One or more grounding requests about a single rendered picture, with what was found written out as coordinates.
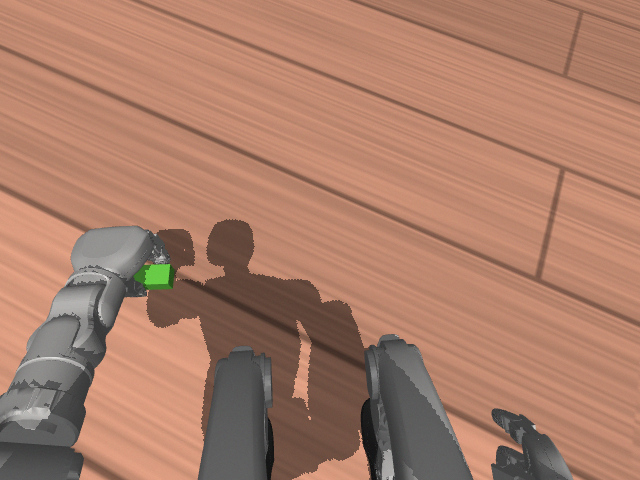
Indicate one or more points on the right robot hand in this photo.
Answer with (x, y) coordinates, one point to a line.
(540, 460)

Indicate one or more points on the small box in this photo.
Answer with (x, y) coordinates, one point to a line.
(157, 276)

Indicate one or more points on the left robot arm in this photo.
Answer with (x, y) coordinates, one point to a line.
(42, 412)

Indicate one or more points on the right robot foot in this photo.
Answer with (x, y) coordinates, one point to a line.
(369, 440)

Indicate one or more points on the left robot hand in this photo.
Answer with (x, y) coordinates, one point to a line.
(121, 250)

